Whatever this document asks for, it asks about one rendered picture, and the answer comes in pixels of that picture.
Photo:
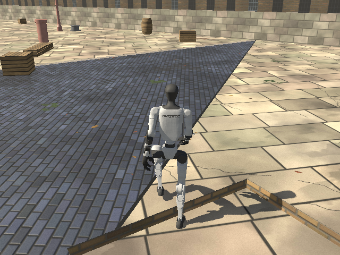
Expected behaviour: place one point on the robot right forearm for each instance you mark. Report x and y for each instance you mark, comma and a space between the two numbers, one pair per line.
187, 138

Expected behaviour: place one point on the robot left forearm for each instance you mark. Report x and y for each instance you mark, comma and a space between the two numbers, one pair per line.
147, 145

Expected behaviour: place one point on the right robot foot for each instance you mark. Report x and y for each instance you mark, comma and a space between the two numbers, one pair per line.
179, 224

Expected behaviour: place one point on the robot left upper arm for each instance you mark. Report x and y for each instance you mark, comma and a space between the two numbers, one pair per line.
152, 121

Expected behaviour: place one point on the left robot foot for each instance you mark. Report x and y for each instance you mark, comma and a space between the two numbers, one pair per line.
160, 191

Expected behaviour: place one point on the robot right upper arm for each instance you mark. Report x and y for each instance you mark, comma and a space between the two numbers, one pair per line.
188, 121

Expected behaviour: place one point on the right robot hand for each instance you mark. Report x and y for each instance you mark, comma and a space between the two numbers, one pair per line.
182, 139

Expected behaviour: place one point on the left robot hand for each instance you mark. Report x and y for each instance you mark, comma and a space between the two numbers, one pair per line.
145, 163

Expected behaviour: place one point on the robot foot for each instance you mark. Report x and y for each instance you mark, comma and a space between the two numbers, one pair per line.
160, 191
179, 224

